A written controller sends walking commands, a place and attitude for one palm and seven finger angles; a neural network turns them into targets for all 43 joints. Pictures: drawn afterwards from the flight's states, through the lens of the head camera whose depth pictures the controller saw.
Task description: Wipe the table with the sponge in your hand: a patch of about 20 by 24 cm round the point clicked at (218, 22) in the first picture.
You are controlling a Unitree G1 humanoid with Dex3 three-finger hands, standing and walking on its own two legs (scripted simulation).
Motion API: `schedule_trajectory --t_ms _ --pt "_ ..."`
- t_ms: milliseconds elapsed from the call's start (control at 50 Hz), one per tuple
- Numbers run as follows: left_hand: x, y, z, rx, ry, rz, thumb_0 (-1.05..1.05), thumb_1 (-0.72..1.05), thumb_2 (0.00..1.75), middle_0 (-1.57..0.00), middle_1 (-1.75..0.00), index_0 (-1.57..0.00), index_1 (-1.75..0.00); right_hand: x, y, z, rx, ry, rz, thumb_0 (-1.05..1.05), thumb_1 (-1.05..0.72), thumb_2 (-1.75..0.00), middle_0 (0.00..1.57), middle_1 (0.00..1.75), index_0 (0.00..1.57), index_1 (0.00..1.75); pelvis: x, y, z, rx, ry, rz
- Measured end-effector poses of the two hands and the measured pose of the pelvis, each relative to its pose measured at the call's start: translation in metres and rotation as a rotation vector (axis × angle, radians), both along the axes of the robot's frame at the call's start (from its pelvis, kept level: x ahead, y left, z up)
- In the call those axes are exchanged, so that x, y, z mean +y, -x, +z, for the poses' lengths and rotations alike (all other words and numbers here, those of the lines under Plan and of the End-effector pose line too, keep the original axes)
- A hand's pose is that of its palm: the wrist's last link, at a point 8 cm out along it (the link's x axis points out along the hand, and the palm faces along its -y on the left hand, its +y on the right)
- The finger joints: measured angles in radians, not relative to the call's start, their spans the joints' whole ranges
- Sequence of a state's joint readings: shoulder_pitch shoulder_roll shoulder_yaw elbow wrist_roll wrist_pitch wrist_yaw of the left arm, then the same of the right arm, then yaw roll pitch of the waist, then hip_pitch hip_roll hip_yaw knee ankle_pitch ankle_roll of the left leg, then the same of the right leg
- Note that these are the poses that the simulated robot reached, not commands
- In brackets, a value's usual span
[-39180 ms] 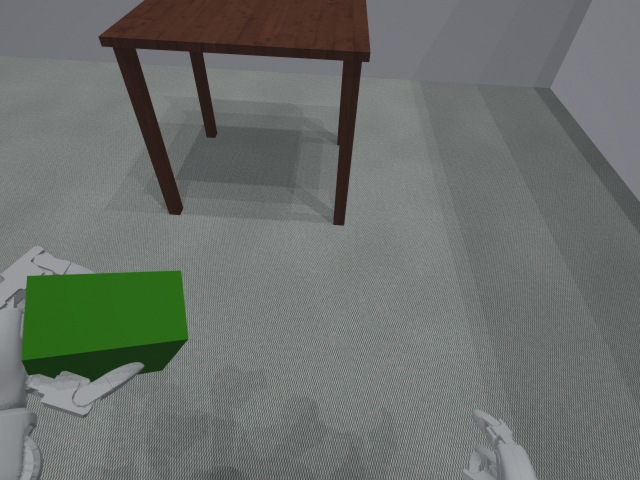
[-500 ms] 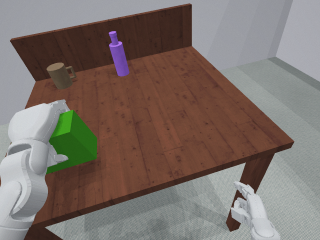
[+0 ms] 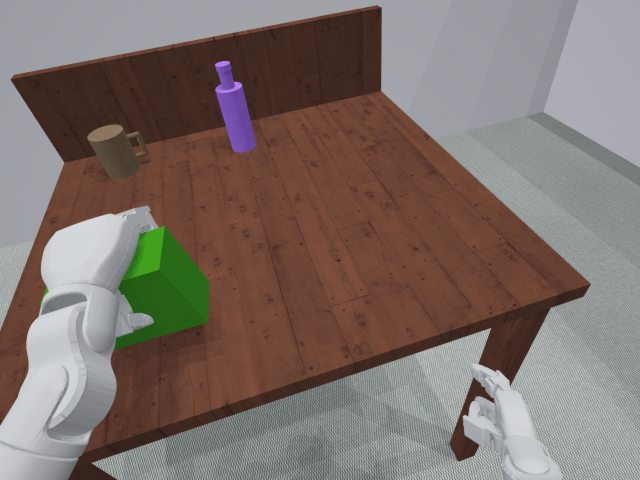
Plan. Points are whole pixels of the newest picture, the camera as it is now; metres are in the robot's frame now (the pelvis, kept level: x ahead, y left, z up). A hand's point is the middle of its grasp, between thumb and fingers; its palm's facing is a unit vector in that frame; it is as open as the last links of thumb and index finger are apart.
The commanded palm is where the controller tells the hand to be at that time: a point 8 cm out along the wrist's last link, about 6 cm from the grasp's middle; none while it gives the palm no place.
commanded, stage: move the sponge above the wiping area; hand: left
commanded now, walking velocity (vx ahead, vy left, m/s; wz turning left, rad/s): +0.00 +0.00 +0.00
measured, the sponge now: (144, 299) +0.26 +0.27 +0.12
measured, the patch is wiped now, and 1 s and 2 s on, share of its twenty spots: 0.00 0.00 0.00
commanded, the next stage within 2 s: none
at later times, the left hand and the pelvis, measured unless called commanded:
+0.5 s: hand (124, 286) +0.26 +0.28 +0.15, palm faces +0.13 -0.08 -0.99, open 10.4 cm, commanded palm +0.22 +0.27 +0.22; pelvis +0.00 +0.00 +0.00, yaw +0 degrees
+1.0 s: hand (139, 287) +0.27 +0.28 +0.13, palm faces +0.07 -0.08 -0.99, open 10.4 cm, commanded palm +0.23 +0.27 +0.20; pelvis +0.00 +0.00 +0.00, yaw +0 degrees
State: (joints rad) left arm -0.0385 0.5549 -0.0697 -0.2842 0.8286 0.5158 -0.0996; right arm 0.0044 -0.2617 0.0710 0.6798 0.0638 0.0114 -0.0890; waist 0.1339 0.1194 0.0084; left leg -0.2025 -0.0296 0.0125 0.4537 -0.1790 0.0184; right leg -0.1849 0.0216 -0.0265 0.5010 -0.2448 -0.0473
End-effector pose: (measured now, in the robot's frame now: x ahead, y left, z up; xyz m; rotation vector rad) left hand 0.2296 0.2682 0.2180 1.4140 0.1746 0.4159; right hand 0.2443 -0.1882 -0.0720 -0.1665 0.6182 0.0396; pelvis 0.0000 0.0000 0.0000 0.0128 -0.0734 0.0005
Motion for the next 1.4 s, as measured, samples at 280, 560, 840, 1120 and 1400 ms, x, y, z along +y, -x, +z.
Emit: schedule_trajectory --t_ms 280,560,840,1120,1400 --pt "0.007 0.003 -0.011 0.037 0.008 0.047 0.0 -0.53 1.04 -0.7 -1.31 -0.71 -1.3 0.0 0.0 0.001 0.007 0.007 0.004 0.01 -0.9 -0.9 0.2 0.3 0.22 0.32 0.001 0.0 0.001 -0.001 0.002 0.003" --pt "0.008 -0.003 -0.017 0.062 -0.011 0.058 0.0 -0.53 1.04 -0.7 -1.31 -0.71 -1.3 0.0 0.0 0.001 0.008 0.006 0.007 0.01 -0.9 -0.9 0.2 0.3 0.21 0.31 -0.001 0.001 0.001 -0.004 0.002 0.004" --pt "0.004 -0.009 -0.027 0.081 -0.011 0.05 0.0 -0.53 1.04 -0.7 -1.31 -0.71 -1.3 -0.002 -0.001 0.001 0.008 0.007 0.013 0.01 -0.9 -0.9 0.2 0.3 0.23 0.32 -0.003 -0.002 0.002 0.0 0.002 0.004" --pt "0.0 -0.025 -0.036 0.103 -0.011 0.018 0.0 -0.53 1.04 -0.7 -1.31 -0.71 -1.3 -0.003 -0.002 0.001 0.011 0.017 0.005 0.01 -0.9 -0.9 0.2 0.3 0.25 0.33 -0.001 -0.007 0.003 0.009 0.005 0.007" --pt "0.009 -0.02 -0.028 0.084 0.005 0.072 0.0 -0.52 1.04 -0.69 -1.31 -0.71 -1.3 -0.005 -0.004 0.002 0.025 0.01 0.001 0.01 -0.9 -0.9 0.2 0.3 0.27 0.35 0.002 -0.011 0.003 0.013 0.004 0.001"
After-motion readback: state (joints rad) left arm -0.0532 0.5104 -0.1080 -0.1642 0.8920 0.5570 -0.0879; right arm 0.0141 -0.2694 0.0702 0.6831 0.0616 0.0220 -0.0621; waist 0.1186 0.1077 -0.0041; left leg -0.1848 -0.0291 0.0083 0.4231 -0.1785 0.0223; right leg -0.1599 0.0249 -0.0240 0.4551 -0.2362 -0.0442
